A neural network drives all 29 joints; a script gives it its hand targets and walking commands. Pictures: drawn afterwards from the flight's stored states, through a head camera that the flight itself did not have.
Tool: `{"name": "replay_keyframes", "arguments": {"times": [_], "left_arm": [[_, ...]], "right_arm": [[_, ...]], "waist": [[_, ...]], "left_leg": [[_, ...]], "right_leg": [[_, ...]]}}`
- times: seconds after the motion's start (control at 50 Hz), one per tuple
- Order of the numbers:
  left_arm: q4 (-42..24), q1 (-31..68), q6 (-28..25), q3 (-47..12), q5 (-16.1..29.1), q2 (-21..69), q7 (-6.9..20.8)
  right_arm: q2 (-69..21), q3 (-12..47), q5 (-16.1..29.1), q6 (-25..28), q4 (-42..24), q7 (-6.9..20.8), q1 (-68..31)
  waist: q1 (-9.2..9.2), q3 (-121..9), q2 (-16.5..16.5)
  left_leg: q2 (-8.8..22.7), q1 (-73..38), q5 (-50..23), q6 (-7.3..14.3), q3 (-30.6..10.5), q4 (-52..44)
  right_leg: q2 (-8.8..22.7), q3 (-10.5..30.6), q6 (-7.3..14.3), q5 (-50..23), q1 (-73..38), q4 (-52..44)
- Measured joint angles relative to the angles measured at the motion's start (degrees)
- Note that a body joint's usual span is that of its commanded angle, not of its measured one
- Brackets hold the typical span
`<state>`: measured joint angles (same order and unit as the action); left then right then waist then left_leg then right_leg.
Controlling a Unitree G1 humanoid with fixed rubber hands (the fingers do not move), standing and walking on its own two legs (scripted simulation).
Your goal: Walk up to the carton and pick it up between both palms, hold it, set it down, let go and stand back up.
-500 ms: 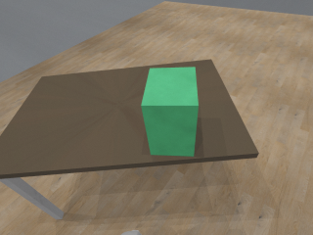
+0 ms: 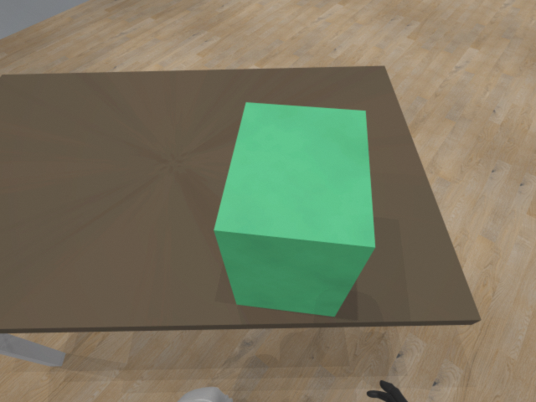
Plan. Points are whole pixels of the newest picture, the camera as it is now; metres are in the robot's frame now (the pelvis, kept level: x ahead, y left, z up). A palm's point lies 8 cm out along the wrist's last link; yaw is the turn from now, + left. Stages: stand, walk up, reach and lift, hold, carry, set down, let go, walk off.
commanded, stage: walk up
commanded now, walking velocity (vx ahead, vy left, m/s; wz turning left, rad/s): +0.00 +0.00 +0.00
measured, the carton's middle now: (293, 218) +0.36 -0.01 +0.04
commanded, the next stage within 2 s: none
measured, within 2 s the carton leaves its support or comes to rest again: neither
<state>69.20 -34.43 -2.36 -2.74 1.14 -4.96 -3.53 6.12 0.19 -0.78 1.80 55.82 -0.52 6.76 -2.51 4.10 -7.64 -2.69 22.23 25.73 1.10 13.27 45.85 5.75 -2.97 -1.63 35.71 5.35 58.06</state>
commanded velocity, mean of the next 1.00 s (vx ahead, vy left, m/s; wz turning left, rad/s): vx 0.00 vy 0.00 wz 0.00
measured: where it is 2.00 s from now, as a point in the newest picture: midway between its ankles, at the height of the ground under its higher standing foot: outside the picture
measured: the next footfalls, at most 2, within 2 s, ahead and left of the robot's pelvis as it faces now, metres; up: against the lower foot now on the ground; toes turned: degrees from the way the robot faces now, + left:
right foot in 0.20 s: +0.16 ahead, -0.16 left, +0.00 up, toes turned -1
left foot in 0.46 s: +0.08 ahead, +0.03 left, +0.00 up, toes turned +4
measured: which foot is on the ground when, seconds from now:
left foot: down 0.00-0.22, up 0.24-0.44, down 0.46-1.00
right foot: up 0.00-0.18, down 0.20-0.50, up 0.52-0.74, down 0.76-1.00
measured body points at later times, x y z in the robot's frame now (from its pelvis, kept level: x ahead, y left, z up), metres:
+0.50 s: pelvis +0.14 -0.06 +0.02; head +0.24 -0.02 +0.46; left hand +0.09 +0.15 -0.15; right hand +0.22 -0.30 -0.12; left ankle +0.04 +0.02 -0.69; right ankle +0.12 -0.15 -0.69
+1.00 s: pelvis +0.12 -0.09 +0.05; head +0.14 -0.08 +0.50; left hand +0.14 +0.13 -0.11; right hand +0.08 -0.29 -0.11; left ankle +0.04 +0.02 -0.69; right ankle +0.09 -0.20 -0.69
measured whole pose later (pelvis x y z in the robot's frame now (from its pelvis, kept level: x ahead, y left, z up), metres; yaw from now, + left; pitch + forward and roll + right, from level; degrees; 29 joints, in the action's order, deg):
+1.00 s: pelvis +0.12 -0.09 +0.05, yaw +1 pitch -3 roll +0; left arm 67.1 -9.9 1.6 0.8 -0.3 -8.1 -2.5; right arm 6.3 0.9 -1.0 0.1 68.5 -1.9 17.4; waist 1.2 5.5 -0.3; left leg 1.0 0.2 19.8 0.0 3.6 23.5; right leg 0.3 -3.3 0.7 17.8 5.2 26.4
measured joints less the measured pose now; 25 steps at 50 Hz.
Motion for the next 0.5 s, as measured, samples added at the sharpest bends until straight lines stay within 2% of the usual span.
{"name": "replay_keyframes", "arguments": {"times": [0.04,0.1,0.16,0.18,0.2,0.24,0.26,0.3,0.32,0.38,0.46,0.48,0.5], "left_arm": [[-0.36,2.47,1.1,0.3,0.21,0.44,1.05],[-2.13,9.86,1.66,1.63,-0.84,-2.65,2.11],[-7.38,18.93,1.38,3.2,-1.59,-5.73,1.26],[-9.3,21.7,0.97,3.72,-1.57,-6.31,1.02],[-11.07,24.15,0.36,4.23,-1.5,-6.57,0.99],[-10.14,26.76,1.53,5.18,-1.42,-5.03,0.62],[-9.14,25.82,1.75,5.18,-1.59,-4.57,0.66],[-8.51,21.91,1.58,4.77,-1.89,-4.46,1.24],[-7.86,20.44,1.72,4.83,-2.16,-4.35,1.52],[-7.68,21.65,0.93,4.43,-3.08,-4.07,1.47],[-6.66,21.0,0.89,3.86,-3.0,-3.09,0.79],[-5.86,20.42,1.49,3.71,-2.96,-3.07,0.69],[-4.82,19.98,2.27,3.72,-2.77,-3.53,0.71]], "right_arm": [[0.58,-0.55,0.25,0.39,-0.22,-1.16,0.98],[0.63,-0.96,-0.36,1.13,1.24,-2.65,5.37],[1.18,-1.18,-0.71,1.03,4.2,-3.04,9.4],[1.46,-1.14,-0.6,0.65,5.23,-2.8,10.47],[1.82,-1.13,-0.41,0.15,6.19,-2.51,11.32],[3.65,-1.67,-0.33,-1.17,8.46,-1.75,12.14],[4.44,-1.79,-0.03,-1.91,9.09,-1.45,12.18],[4.83,-1.63,1.08,-3.66,8.84,-1.27,11.97],[4.87,-1.53,1.37,-3.93,8.07,-1.13,11.65],[5.5,-1.52,1.59,-2.86,6.58,-0.88,7.32],[6.31,-1.43,2.66,-2.43,6.18,-0.51,0.77],[5.91,-1.44,2.81,-2.32,6.23,-0.63,-0.85],[4.74,-1.29,2.55,-2.04,6.44,-0.89,-2.36]], "waist": [[1.97,-1.19,3.93],[3.54,-2.87,5.81],[4.97,-2.19,6.43],[4.91,-1.67,6.53],[4.6,-0.98,6.85],[4.61,0.26,11.62],[4.54,0.32,13.23],[3.11,-0.31,12.35],[3.04,-0.25,11.81],[2.76,4.48,11.06],[-0.02,8.29,9.08],[-0.75,8.55,7.61],[-1.62,8.82,4.62]], "left_leg": [[3.73,-1.59,4.63,-0.12,-1.8,3.34],[5.49,-7.54,6.6,-2.95,-3.18,0.84],[6.22,-12.73,7.6,-4.34,-4.56,-1.66],[6.51,-14.33,7.95,-5.11,-4.69,-2.37],[7.02,-15.74,8.49,-5.82,-4.72,-2.63],[10.62,-16.37,9.53,-5.8,-7.46,-0.06],[10.9,-15.16,9.92,-5.45,-9.17,2.38],[7.83,-13.03,13.23,-4.67,-9.56,5.66],[6.74,-11.77,13.58,-4.31,-9.52,6.82],[5.01,-7.8,12.11,-3.07,-9.56,10.82],[3.39,-9.6,8.43,-1.73,-11.21,-1.55],[3.02,-10.69,6.52,-0.41,-11.13,-3.68],[2.05,-12.7,5.04,0.72,-9.7,-6.15]], "right_leg": [[-3.03,0.22,-0.44,1.69,5.84,12.33],[-3.65,3.02,0.71,1.0,13.43,16.85],[-2.57,5.17,1.64,0.06,19.53,8.27],[-1.88,5.56,1.94,-1.58,20.48,1.58],[-1.29,5.2,1.95,-7.12,20.81,-4.16],[-3.85,1.53,2.14,-9.74,18.0,-5.79],[-4.96,0.45,2.5,-8.96,17.0,-6.86],[-5.49,1.53,3.22,-8.27,15.82,-9.67],[-5.67,1.66,3.17,-9.03,14.97,-11.93],[-5.79,-1.04,3.46,-9.88,15.23,-13.44],[-7.56,-2.51,4.11,-10.56,13.89,-14.87],[-7.84,-1.98,4.08,-10.81,13.4,-15.25],[-7.21,-0.41,3.94,-10.96,12.75,-15.44]]}}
